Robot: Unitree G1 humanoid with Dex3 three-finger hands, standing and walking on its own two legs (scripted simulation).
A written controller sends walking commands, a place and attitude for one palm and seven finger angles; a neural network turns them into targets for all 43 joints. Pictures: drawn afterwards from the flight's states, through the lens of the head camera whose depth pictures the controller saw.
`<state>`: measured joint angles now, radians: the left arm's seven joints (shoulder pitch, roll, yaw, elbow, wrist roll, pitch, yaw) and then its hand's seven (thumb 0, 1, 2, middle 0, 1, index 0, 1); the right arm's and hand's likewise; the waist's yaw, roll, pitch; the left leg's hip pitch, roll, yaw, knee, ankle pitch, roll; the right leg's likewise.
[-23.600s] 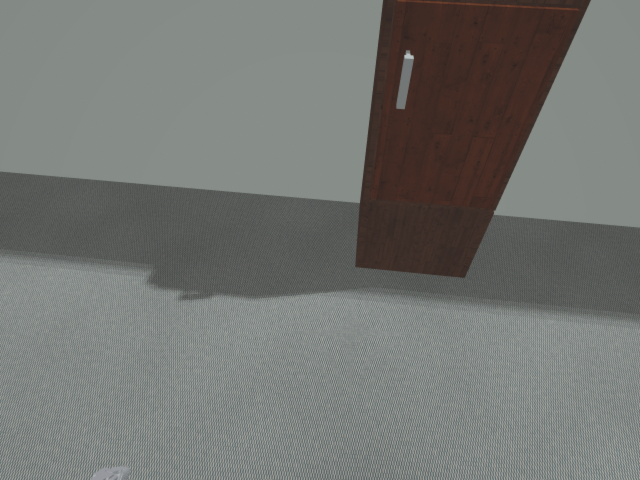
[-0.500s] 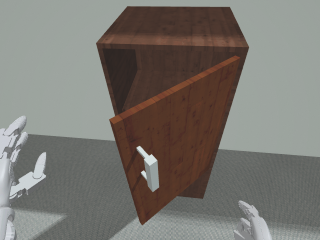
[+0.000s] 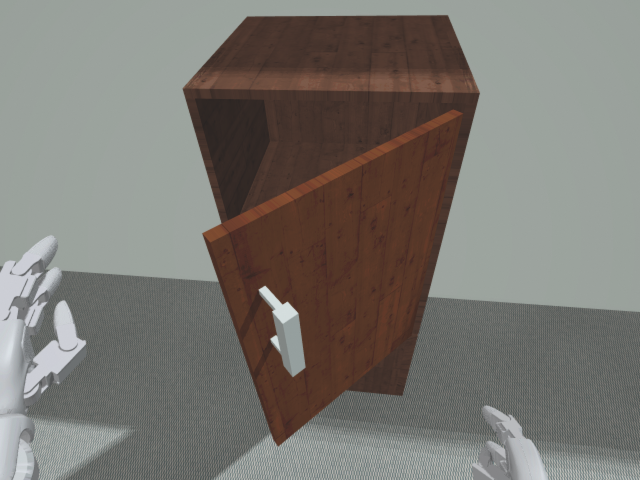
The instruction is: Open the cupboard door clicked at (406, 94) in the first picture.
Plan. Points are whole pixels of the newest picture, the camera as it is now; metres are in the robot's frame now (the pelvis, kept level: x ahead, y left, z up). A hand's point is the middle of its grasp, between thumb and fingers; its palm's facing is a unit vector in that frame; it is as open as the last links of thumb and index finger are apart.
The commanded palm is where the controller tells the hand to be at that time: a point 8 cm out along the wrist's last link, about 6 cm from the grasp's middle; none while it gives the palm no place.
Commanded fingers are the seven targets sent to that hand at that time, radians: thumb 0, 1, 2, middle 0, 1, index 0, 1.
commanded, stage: step back with the hand held close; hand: left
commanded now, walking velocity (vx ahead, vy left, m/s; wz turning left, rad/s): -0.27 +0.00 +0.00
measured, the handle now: (281, 331) +0.29 +0.09 +0.04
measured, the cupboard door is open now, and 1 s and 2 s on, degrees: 46 46 46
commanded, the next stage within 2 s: stop stepping back and stand still in 1.12 s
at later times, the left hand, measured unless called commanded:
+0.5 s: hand (0, 388) +0.14 +0.30 +0.16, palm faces +0.36 -0.79 -0.49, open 7.4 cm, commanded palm +0.08 +0.34 +0.17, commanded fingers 0.00 0.90 0.90 -0.20 -0.30 -0.20 -0.30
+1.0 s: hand out of the picture +0.04 +0.35 +0.17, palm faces +0.44 -0.80 -0.42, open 7.4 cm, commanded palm -0.04 +0.38 +0.17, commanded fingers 0.00 0.90 0.90 -0.20 -0.30 -0.20 -0.30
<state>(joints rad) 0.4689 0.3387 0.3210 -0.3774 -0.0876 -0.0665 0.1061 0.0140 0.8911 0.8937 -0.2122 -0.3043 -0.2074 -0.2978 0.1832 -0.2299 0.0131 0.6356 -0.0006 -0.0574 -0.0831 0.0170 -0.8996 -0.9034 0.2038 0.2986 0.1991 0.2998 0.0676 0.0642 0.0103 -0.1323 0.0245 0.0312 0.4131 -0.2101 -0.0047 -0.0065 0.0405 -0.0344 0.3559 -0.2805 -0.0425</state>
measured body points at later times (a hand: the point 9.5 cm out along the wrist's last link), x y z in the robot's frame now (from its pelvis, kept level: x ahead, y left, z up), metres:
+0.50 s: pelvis -0.07 +0.04 -0.01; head -0.06 +0.05 +0.44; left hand +0.11 +0.34 +0.19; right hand +0.10 -0.20 -0.08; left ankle +0.01 +0.12 -0.74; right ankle -0.05 -0.09 -0.74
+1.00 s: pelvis -0.18 +0.08 -0.01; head -0.15 +0.11 +0.44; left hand +0.01 +0.39 +0.19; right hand +0.00 -0.15 -0.07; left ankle -0.07 +0.15 -0.74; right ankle -0.21 -0.07 -0.68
